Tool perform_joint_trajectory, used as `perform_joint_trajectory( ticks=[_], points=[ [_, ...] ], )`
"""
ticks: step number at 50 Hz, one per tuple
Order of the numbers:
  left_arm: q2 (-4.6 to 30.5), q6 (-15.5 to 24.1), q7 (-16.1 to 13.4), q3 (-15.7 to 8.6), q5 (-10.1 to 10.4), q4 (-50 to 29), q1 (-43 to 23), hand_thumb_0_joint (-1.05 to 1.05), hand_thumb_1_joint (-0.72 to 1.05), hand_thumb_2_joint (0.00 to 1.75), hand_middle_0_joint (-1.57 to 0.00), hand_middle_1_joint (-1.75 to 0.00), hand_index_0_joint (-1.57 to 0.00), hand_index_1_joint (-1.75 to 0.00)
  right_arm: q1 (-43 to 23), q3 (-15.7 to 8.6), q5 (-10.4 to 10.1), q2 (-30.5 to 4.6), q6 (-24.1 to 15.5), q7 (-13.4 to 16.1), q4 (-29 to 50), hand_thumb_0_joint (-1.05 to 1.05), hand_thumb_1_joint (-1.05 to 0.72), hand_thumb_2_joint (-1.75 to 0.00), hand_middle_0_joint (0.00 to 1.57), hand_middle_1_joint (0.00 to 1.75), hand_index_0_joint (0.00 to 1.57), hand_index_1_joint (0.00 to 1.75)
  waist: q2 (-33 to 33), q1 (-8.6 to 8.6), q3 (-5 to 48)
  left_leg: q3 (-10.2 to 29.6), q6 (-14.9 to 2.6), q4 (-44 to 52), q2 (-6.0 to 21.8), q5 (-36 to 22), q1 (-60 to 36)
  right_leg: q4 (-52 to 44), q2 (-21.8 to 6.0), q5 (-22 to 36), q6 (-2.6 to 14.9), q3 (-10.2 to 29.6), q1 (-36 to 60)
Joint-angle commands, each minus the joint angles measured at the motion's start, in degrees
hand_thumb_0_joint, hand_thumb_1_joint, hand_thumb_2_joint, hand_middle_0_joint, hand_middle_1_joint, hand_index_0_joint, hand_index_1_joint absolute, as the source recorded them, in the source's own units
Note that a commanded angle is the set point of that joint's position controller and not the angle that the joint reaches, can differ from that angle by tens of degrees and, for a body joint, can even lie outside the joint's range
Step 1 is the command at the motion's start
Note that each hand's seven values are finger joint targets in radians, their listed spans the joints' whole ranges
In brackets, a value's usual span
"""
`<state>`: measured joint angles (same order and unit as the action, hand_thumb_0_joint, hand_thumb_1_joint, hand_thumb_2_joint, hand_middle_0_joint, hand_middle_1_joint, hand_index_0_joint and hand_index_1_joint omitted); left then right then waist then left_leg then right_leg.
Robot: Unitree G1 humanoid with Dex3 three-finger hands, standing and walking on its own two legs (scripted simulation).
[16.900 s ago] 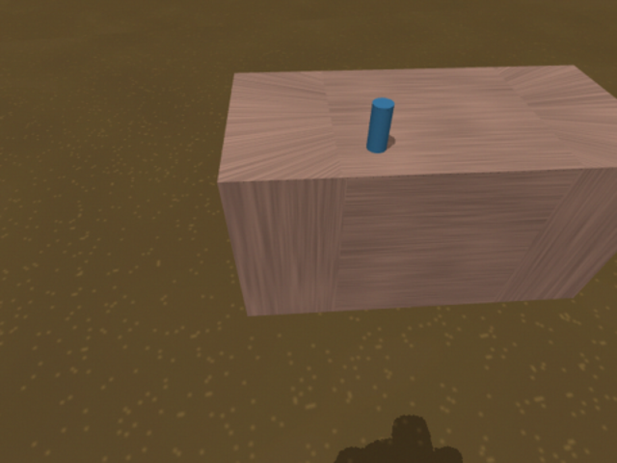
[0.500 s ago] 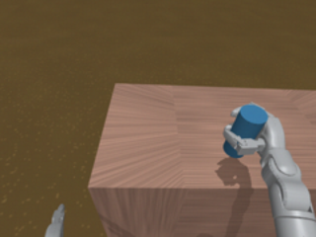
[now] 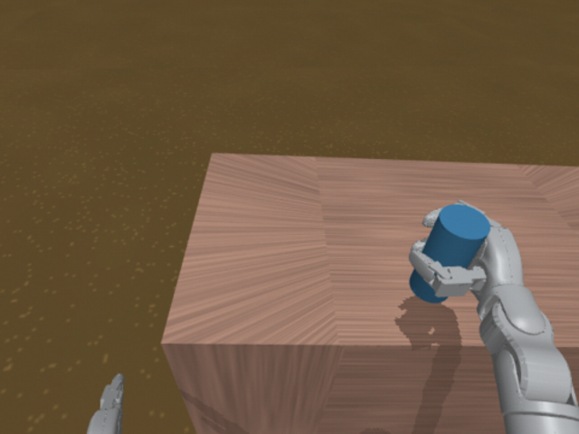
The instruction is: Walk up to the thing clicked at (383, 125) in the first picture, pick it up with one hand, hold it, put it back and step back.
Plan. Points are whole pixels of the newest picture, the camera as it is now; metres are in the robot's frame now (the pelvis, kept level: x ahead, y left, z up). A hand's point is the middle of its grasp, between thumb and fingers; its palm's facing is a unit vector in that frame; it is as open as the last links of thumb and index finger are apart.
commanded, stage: hold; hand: right
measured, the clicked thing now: (445, 257) +0.32 -0.18 +0.15
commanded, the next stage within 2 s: crouch in 1.78 s
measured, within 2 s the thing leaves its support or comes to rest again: neither
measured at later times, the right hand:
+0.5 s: hand (440, 253) +0.32 -0.17 +0.16, palm faces +0.08 +1.00 -0.03, open 7.9 cm
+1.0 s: hand (440, 249) +0.32 -0.17 +0.16, palm faces +0.10 +0.99 -0.02, open 7.9 cm
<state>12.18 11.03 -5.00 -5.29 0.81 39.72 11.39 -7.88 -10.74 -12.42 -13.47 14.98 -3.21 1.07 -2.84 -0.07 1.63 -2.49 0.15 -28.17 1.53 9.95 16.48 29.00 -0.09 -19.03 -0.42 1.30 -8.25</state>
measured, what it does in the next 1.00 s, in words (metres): stands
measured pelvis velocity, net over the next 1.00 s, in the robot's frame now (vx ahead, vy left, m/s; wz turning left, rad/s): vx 0.00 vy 0.00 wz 0.00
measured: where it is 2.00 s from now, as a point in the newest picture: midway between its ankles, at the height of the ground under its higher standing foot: outside the picture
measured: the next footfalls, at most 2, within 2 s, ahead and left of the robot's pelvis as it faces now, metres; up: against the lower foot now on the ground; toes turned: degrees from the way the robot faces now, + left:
none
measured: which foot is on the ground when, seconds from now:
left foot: down 0.00-1.00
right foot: down 0.00-1.00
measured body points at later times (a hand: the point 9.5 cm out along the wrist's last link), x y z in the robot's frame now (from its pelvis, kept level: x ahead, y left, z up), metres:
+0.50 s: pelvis +0.00 +0.00 +0.00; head -0.02 +0.02 +0.45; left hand +0.16 +0.26 -0.08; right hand +0.31 -0.22 +0.16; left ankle +0.06 +0.12 -0.74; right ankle -0.04 -0.13 -0.74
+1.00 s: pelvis +0.00 +0.00 +0.00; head -0.02 +0.02 +0.45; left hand +0.16 +0.26 -0.08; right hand +0.31 -0.22 +0.16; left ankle +0.06 +0.12 -0.74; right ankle -0.04 -0.13 -0.74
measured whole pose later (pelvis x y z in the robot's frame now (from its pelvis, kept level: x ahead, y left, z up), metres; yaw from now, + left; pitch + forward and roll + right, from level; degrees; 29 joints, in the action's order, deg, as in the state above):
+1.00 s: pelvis +0.00 +0.00 +0.00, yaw +0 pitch -2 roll +0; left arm 12.3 13.4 -5.2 -5.7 0.5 40.8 11.5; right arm -9.6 -11.6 -12.6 -13.4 14.2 -2.5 -0.1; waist -2.8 0.3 0.9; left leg -2.5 -0.1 -27.7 1.3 9.4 16.0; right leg 28.5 -0.3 -18.5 -0.6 1.3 -7.8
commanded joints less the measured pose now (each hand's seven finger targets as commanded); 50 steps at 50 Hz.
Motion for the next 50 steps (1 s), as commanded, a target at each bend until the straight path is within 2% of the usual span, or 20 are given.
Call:
perform_joint_trajectory(
  ticks=[1, 2, 5, 8, 10, 12, 20, 22, 23, 25, 29, 31, 33, 34, 35, 37, 38, 44, 45, 50],
  points=[
    [9.51, 3.82, -1.10, -4.12, 0.35, -9.01, -6.83, 0.00, -0.54, 0.05, -0.05, -0.05, -0.05, -0.05, -25.43, -6.56, -1.81, -11.18, -7.35, 1.00, 20.34, 0.00, -0.48, -1.36, 1.39, 1.48, 1.41, 1.48, 1.08, 0.29, 13.12, -0.99, -0.10, 2.76, -0.36, -8.05, -10.06, -4.97, 0.63, 12.25, 1.03, -0.06, -1.99],
    [7.28, 3.96, -1.05, -2.08, 0.27, -9.56, -6.49, 0.00, -0.55, 0.05, -0.05, -0.05, -0.05, -0.05, -25.07, -5.77, -1.46, -10.21, -7.31, 0.90, 18.05, 0.00, -0.46, -1.37, 1.39, 1.48, 1.41, 1.48, 2.43, 0.73, 12.60, -0.94, 0.01, 2.90, -0.37, -8.20, -9.85, -4.83, 0.64, 12.00, 1.19, -0.10, -2.08],
    [5.95, 4.36, -1.16, -1.46, 0.28, -8.12, -6.36, 0.00, -0.55, 0.06, -0.05, -0.05, -0.05, -0.05, -25.49, -5.38, -1.66, -9.73, -7.61, 0.89, 18.12, 0.00, -0.44, -1.37, 1.38, 1.48, 1.41, 1.48, 3.07, 0.95, 10.87, -0.72, 0.44, 3.48, -0.15, -6.27, -9.11, -4.87, 0.92, 9.54, 1.65, -0.50, -2.60],
    [5.78, 4.61, -1.03, -1.00, 0.22, -7.92, -6.66, 0.00, -0.55, 0.06, -0.05, -0.05, -0.05, -0.05, -23.79, -5.18, -1.30, -9.69, -7.18, 0.48, 16.47, 0.00, -0.43, -1.36, 1.38, 1.48, 1.40, 1.48, 1.43, 0.79, 11.04, -0.65, 0.41, 3.61, -0.02, -5.33, -8.88, -5.26, 1.18, 8.64, 1.63, -0.57, -2.77],
    [8.26, 4.78, -1.16, -3.12, 0.17, -7.45, -7.03, 0.00, -0.55, 0.05, -0.05, -0.05, -0.05, -0.05, -26.54, -4.59, -1.17, -10.26, -7.16, 0.49, 18.01, 0.00, -0.42, -1.35, 1.36, 1.46, 1.39, 1.46, -0.40, 0.96, 10.16, -0.75, 0.04, 3.43, -0.23, -4.94, -8.30, -5.71, 0.96, 8.36, 1.26, -0.32, -3.12],
    [7.22, 4.94, -0.85, -2.01, 0.01, -6.95, -6.51, 0.00, -0.55, 0.05, -0.05, -0.05, -0.05, -0.05, -25.61, -3.21, -0.99, -8.39, -6.79, 0.20, 16.95, 0.00, -0.42, -1.34, 1.36, 1.46, 1.39, 1.46, -0.07, 0.97, 10.48, -1.09, -0.18, 3.27, -0.42, -4.90, -8.34, -5.67, 0.79, 8.69, 1.16, -0.05, -3.16],
    [7.55, 5.42, -0.82, -1.81, 0.07, -8.92, -9.55, 0.00, -0.55, 0.06, -0.05, -0.05, -0.04, -0.05, -25.00, -6.38, -1.48, -10.69, -6.92, 0.54, 17.49, 0.00, -0.41, -1.35, 1.37, 1.47, 1.39, 1.47, 1.82, -0.60, 13.68, -1.35, -0.13, 3.04, -0.52, -6.37, -11.03, -5.49, 0.65, 10.78, 0.94, 0.28, -2.75],
    [9.68, 5.47, -1.29, -3.48, -0.05, -10.77, -9.10, 0.00, -0.55, 0.06, -0.05, -0.05, -0.04, -0.05, -25.11, -7.20, -1.58, -11.76, -7.14, 0.94, 19.38, 0.00, -0.41, -1.36, 1.38, 1.48, 1.41, 1.48, 2.91, -0.25, 14.83, -1.12, 0.11, 3.17, -0.38, -6.80, -11.80, -5.18, 0.77, 11.00, 1.15, 0.10, -2.31],
    [7.83, 5.25, -1.06, -2.05, 0.00, -10.27, -8.24, 0.00, -0.56, 0.06, -0.05, -0.05, -0.04, -0.05, -23.29, -7.32, -1.59, -11.04, -7.08, 0.97, 18.53, 0.00, -0.41, -1.36, 1.38, 1.48, 1.41, 1.48, 2.72, -1.09, 15.34, -1.15, 0.11, 2.99, -0.22, -8.01, -12.54, -4.98, 0.86, 12.41, 1.06, 0.03, -2.18],
    [6.03, 4.87, -0.97, -1.11, 0.24, -8.01, -6.64, 0.00, -0.56, 0.06, -0.05, -0.05, -0.04, -0.05, -21.92, -6.72, -1.64, -9.76, -6.88, 1.09, 15.52, 0.00, -0.40, -1.37, 1.39, 1.50, 1.42, 1.50, 2.27, -0.65, 12.35, -1.02, 0.08, 3.03, -0.30, -8.19, -10.94, -5.12, 0.82, 12.36, 1.04, -0.22, -2.47],
    [8.81, 4.95, -1.10, -3.48, -0.05, -9.43, -6.61, 0.00, -0.55, 0.06, -0.05, -0.05, -0.04, -0.05, -23.08, -5.70, -0.84, -10.19, -7.10, 0.99, 18.18, 0.00, -0.41, -1.36, 1.38, 1.48, 1.41, 1.48, 0.70, 0.27, 13.85, -0.86, -0.33, 2.54, -0.37, -10.14, -10.84, -4.89, 0.68, 14.54, 0.73, -0.26, -1.10],
    [5.77, 4.95, -0.81, -0.69, 0.10, -9.09, -6.51, 0.00, -0.55, 0.06, -0.05, -0.05, -0.05, -0.05, -24.31, -3.16, -0.64, -8.17, -7.22, 0.59, 19.52, 0.00, -0.41, -1.37, 1.38, 1.49, 1.41, 1.49, 0.23, 0.81, 11.17, -0.99, -0.28, 2.85, -0.47, -8.54, -9.45, -5.15, 0.62, 12.93, 0.85, -0.23, -1.62],
    [5.52, 5.16, -0.60, -0.60, 0.07, -8.10, -5.92, 0.00, -0.55, 0.06, -0.05, -0.05, -0.05, -0.05, -23.45, -1.86, -0.69, -6.57, -6.96, 0.12, 17.16, 0.00, -0.39, -1.36, 1.37, 1.48, 1.40, 1.48, 0.23, 1.28, 11.11, -1.28, -0.43, 2.71, -0.73, -9.30, -9.19, -5.35, 0.26, 14.31, 0.56, 0.13, -1.40],
    [5.03, 5.36, -0.56, 0.06, 0.05, -9.44, -7.71, 0.00, -0.56, 0.06, -0.05, -0.05, -0.05, -0.05, -24.54, -2.39, -0.74, -7.19, -7.01, 0.00, 18.56, 0.00, -0.41, -1.36, 1.37, 1.47, 1.40, 1.47, -0.02, 0.63, 13.11, -1.27, -0.30, 2.81, -0.57, -9.69, -10.00, -5.25, 0.41, 14.30, 0.68, 0.01, -0.93],
    [7.12, 5.41, -0.84, -2.16, 0.07, -7.49, -7.05, 0.00, -0.56, 0.06, -0.05, -0.05, -0.04, -0.05, -25.76, -2.36, -1.01, -7.72, -6.80, -0.05, 18.16, 0.00, -0.42, -1.35, 1.37, 1.47, 1.40, 1.47, -0.34, 1.38, 10.92, -1.30, -0.32, 2.84, -0.79, -8.61, -8.55, -5.51, 0.17, 13.54, 0.68, 0.10, -1.25],
    [7.39, 5.37, -0.66, -2.04, -0.10, -7.22, -6.89, 0.00, -0.56, 0.06, -0.05, -0.05, -0.05, -0.05, -25.61, -3.99, -1.00, -9.43, -6.70, 0.00, 18.80, 0.00, -0.42, -1.35, 1.36, 1.46, 1.39, 1.46, -0.18, 0.98, 10.94, -1.17, -0.10, 3.44, -0.48, -7.21, -9.15, -5.70, 0.70, 11.17, 0.99, -0.20, -1.96],
    [9.74, 5.67, -0.93, -3.91, -0.05, -8.12, -7.97, 0.00, -0.55, 0.06, -0.05, -0.05, -0.05, -0.05, -26.68, -4.96, -1.17, -10.67, -6.87, 0.25, 20.04, 0.00, -0.44, -1.35, 1.36, 1.46, 1.39, 1.46, -0.23, 0.90, 12.38, -1.19, -0.09, 3.55, -0.56, -6.30, -9.41, -6.10, 0.55, 10.24, 1.02, 0.02, -1.27],
    [7.06, 5.66, -1.10, -2.69, 0.02, -6.16, -4.77, 0.00, -0.55, 0.06, -0.05, -0.05, -0.04, -0.05, -24.45, -7.43, -1.65, -11.15, -6.96, 1.37, 15.41, 0.00, -0.43, -1.35, 1.38, 1.48, 1.41, 1.48, 3.07, 0.26, 10.59, -1.18, 0.26, 3.63, -0.46, -7.21, -9.48, -5.07, 0.71, 10.92, 1.34, -0.21, -2.62],
    [5.52, 5.61, -0.81, -0.86, 0.02, -7.76, -6.26, 0.00, -0.56, 0.06, -0.05, -0.05, -0.04, -0.05, -22.23, -6.87, -1.48, -9.97, -6.78, 1.18, 13.31, 0.00, -0.39, -1.36, 1.38, 1.49, 1.41, 1.49, 3.64, -0.04, 10.57, -0.98, 0.37, 3.79, -0.20, -6.66, -9.95, -5.23, 0.90, 10.18, 1.41, -0.38, -3.08],
    [7.91, 5.24, -0.70, -2.52, -0.10, -8.47, -7.79, 0.00, -0.55, 0.06, -0.05, -0.05, -0.04, -0.05, -25.50, -5.72, -1.15, -10.82, -7.34, 0.87, 18.23, 0.00, -0.38, -1.36, 1.37, 1.48, 1.41, 1.48, 0.20, -0.49, 12.55, -0.75, -0.24, 3.11, -0.15, -7.63, -10.96, -5.28, 0.92, 11.75, 1.01, -0.43, -2.66]
  ],
)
